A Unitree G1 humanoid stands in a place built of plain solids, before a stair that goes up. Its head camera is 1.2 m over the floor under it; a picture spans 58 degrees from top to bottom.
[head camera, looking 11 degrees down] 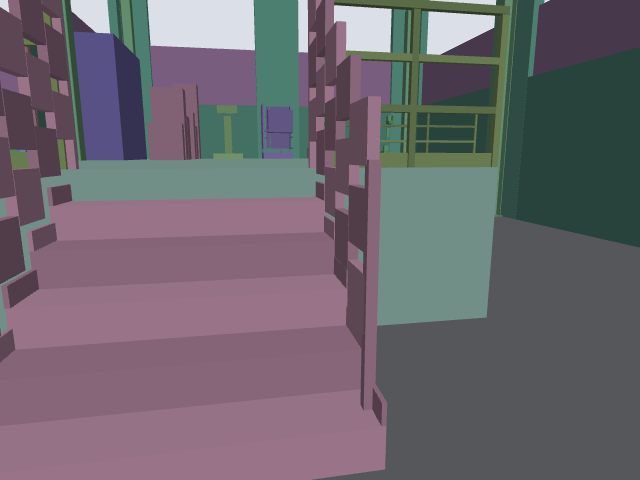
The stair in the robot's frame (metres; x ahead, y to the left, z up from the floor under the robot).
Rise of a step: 0.19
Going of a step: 0.28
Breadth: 1.52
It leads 11 degrees to the left of straight ahead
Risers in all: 6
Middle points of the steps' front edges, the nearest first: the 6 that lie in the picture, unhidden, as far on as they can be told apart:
1.34 0.49 0.19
1.62 0.54 0.37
1.89 0.60 0.56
2.17 0.65 0.75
2.44 0.70 0.94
2.72 0.75 1.12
